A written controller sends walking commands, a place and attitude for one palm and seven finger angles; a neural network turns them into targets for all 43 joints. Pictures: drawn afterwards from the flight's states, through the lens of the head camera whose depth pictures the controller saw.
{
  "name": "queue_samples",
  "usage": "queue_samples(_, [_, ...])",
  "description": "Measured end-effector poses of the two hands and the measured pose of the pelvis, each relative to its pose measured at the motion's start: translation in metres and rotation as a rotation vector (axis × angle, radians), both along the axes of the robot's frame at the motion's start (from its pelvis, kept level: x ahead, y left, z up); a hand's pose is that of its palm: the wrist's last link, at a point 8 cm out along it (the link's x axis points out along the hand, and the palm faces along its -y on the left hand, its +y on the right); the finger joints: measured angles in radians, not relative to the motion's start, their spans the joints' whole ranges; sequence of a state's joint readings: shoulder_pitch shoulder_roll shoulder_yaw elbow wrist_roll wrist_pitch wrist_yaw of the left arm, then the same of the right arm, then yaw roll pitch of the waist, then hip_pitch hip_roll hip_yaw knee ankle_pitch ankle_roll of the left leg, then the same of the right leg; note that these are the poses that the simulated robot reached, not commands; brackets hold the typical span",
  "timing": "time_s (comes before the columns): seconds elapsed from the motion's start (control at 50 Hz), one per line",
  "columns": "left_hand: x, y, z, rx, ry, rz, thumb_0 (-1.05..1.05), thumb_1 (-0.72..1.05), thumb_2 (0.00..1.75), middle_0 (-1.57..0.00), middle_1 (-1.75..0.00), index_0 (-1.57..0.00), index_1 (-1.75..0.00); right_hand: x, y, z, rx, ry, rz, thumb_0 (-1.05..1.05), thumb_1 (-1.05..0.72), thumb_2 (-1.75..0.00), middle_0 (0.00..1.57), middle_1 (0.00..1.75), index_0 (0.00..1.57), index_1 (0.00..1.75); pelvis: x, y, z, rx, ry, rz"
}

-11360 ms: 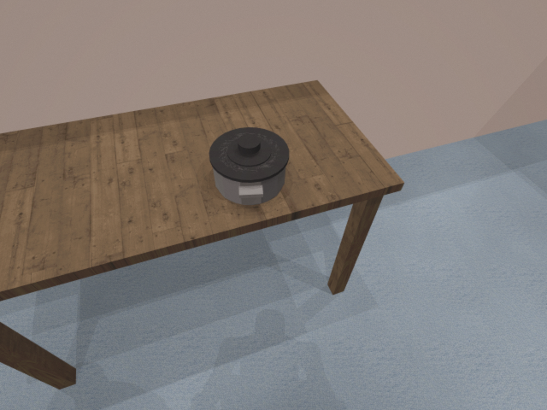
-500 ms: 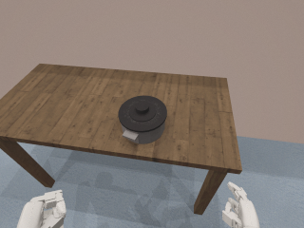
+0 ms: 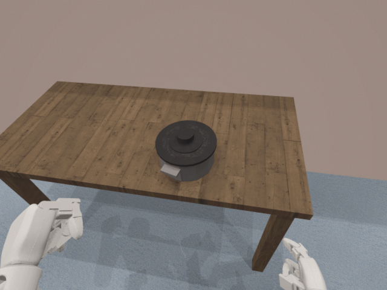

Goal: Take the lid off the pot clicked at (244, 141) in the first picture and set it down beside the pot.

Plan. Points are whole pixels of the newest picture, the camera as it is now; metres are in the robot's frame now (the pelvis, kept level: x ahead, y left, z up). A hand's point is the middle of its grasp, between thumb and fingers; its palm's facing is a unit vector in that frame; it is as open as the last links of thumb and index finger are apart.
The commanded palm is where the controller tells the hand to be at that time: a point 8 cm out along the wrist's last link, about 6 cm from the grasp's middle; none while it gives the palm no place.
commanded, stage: reach forward and open the fingers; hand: left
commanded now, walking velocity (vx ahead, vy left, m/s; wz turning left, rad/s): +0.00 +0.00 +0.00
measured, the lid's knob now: (185, 135) +0.52 +0.11 +0.00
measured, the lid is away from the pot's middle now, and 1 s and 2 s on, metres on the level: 0.00 0.00 0.00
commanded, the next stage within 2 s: move the open hand above the knob in 1.00 s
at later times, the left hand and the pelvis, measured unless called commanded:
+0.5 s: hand (61, 232) +0.18 +0.27 +0.07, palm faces -0.27 -0.08 -0.96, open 5.2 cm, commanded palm +0.18 +0.27 +0.13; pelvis -0.03 +0.01 +0.00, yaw +1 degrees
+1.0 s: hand (73, 205) +0.24 +0.28 +0.07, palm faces -0.24 -0.06 -0.97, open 9.9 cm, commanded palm +0.23 +0.27 +0.13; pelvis -0.04 +0.03 +0.01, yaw +1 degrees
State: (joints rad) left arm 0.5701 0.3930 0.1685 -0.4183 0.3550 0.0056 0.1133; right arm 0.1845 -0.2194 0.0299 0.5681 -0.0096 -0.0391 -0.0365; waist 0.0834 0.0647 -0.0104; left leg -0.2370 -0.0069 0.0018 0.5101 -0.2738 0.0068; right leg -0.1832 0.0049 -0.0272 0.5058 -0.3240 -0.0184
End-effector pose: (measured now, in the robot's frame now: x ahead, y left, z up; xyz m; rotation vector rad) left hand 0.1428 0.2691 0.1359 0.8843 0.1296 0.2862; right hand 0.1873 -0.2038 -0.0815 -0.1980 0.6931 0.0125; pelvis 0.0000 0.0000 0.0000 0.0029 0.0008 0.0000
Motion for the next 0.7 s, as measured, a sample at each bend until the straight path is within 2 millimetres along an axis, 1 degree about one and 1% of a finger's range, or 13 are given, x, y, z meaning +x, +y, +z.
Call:
queue_samples(0.04, [0.003,-0.001,-0.001,0.201,0.089,-0.039,0.01,0.87,0.89,-1.27,-1.48,-1.27,-1.48,-0.001,-0.004,-0.005,0.002,0.039,0.0,0.01,-0.9,-0.9,0.2,0.3,0.2,0.3,-0.004,0.0,-0.001,0.0,0.018,-0.012])
queue_samples(0.08, [0.005,-0.001,-0.002,0.364,0.174,-0.078,0.01,0.84,0.89,-1.25,-1.46,-1.25,-1.46,-0.001,-0.008,-0.009,0.006,0.066,-0.006,0.01,-0.9,-0.9,0.2,0.3,0.2,0.3,-0.007,0.001,-0.002,-0.001,0.029,-0.018])
queue_samples(0.12, [0.007,0.0,-0.002,0.481,0.242,-0.115,0.01,0.8,0.9,-1.23,-1.42,-1.23,-1.42,-0.001,-0.012,-0.011,0.01,0.081,-0.016,0.01,-0.9,-0.9,0.2,0.3,0.2,0.3,-0.008,0.001,-0.003,-0.002,0.033,-0.017])
queue_samples(0.16, [0.008,0.003,-0.002,0.539,0.3,-0.143,0.01,0.75,0.91,-1.21,-1.36,-1.21,-1.36,0.0,-0.015,-0.012,0.018,0.085,-0.03,0.01,-0.9,-0.9,0.2,0.3,0.2,0.3,-0.01,0.002,-0.002,-0.003,0.032,-0.011])
queue_samples(0.24, [0.011,0.003,-0.005,0.541,0.39,-0.208,0.0,0.65,0.96,-1.18,-1.21,-1.18,-1.21,0.001,-0.018,-0.011,0.02,0.074,-0.048,0.01,-0.9,-0.9,0.2,0.3,0.2,0.3,-0.012,0.003,-0.001,-0.006,0.027,0.006])
queue_samples(0.32, [0.017,0.001,-0.005,0.55,0.423,-0.296,0.0,0.53,1.01,-1.14,-1.06,-1.14,-1.07,-0.001,-0.017,-0.008,0.005,0.067,-0.046,0.01,-0.91,-0.9,0.2,0.3,0.2,0.3,-0.017,0.004,0.001,-0.009,0.018,0.016])
queue_samples(0.42, [0.026,0.004,-0.003,0.55,0.392,-0.344,0.0,0.39,1.07,-1.09,-0.88,-1.09,-0.88,-0.011,-0.012,-0.006,0.007,0.08,-0.045,0.01,-0.91,-0.9,0.19,0.3,0.2,0.3,-0.024,0.007,0.002,-0.014,0.009,0.021])
queue_samples(0.58, [0.042,0.008,-0.007,0.557,0.352,-0.363,0.0,0.18,1.12,-0.99,-0.59,-0.99,-0.59,-0.031,0.0,-0.011,0.02,0.138,-0.044,0.01,-0.9,-0.9,0.2,0.3,0.2,0.3,-0.032,0.016,0.004,-0.017,-0.003,0.017])
queue_samples(0.7, [0.056,0.01,-0.007,0.566,0.335,-0.378,0.0,0.02,1.17,-0.92,-0.38,-0.92,-0.38,-0.042,0.008,-0.014,0.037,0.166,-0.053,0.01,-0.9,-0.9,0.2,0.3,0.2,0.3,-0.036,0.024,0.005,-0.016,-0.009,0.012])
